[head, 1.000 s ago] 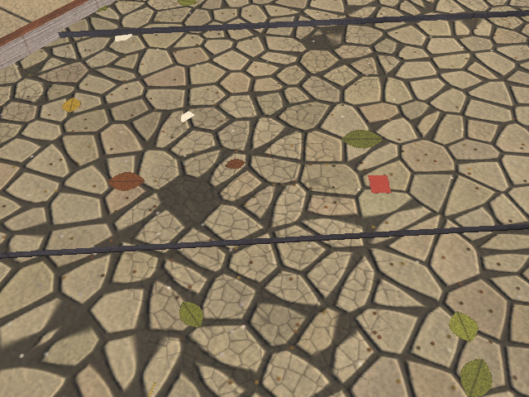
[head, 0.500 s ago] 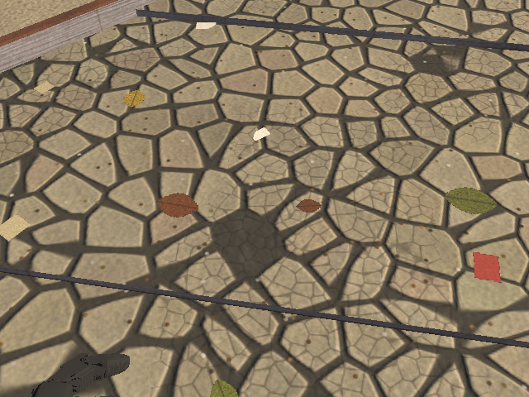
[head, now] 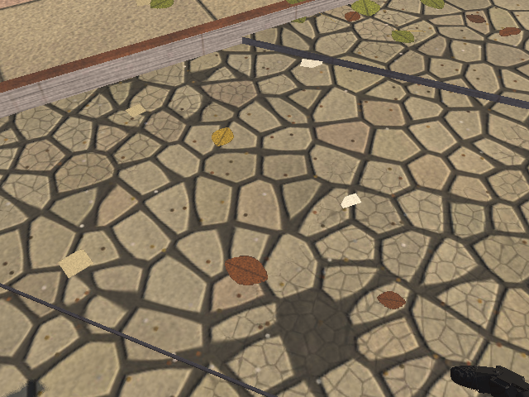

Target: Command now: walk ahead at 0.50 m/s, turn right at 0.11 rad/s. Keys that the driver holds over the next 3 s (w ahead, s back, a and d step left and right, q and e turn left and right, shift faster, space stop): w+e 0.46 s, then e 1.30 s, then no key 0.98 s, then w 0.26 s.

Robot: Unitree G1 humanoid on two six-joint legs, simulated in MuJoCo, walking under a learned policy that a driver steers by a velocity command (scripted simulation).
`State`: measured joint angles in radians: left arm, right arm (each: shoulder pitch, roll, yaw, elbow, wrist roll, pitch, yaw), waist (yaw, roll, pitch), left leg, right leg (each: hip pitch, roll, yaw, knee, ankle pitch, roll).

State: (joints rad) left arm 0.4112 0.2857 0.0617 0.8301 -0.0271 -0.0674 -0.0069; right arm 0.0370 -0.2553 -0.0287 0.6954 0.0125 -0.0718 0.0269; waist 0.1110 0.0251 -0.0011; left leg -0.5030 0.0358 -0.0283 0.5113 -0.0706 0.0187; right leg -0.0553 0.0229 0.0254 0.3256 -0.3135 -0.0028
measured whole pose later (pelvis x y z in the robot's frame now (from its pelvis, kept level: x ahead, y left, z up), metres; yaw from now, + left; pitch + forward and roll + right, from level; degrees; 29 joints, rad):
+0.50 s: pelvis +0.26 +0.00 -0.01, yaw -15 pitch +2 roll +1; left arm 0.09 0.25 0.04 0.67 -0.02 -0.02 -0.05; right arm 0.36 -0.27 -0.06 0.89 0.00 -0.05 -0.01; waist -0.09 -0.02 0.03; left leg 0.11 0.01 0.24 0.24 -0.37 -0.01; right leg -0.66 -0.06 -0.04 0.70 -0.11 -0.04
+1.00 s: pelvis +0.42 -0.03 +0.01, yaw -33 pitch +0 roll +0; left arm 0.17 0.31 0.09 0.63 -0.02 0.04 0.03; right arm 0.12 -0.26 -0.04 0.72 -0.04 -0.01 -0.01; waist 0.03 -0.03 0.04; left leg -0.41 -0.01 -0.02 0.62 -0.21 0.00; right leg -0.44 0.11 0.14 0.81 -0.45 -0.01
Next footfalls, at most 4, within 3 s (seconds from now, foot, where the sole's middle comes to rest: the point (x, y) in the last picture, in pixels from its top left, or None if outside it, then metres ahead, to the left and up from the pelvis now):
0.04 left None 0.17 0.13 -0.78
0.52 right None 0.44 -0.17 -0.74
0.96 left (300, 356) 0.58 0.01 -0.74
1.36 right None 0.38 -0.18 -0.75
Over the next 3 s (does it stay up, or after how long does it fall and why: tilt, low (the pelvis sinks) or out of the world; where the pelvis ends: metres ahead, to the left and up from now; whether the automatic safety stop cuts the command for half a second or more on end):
stays up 0.38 -0.06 0.01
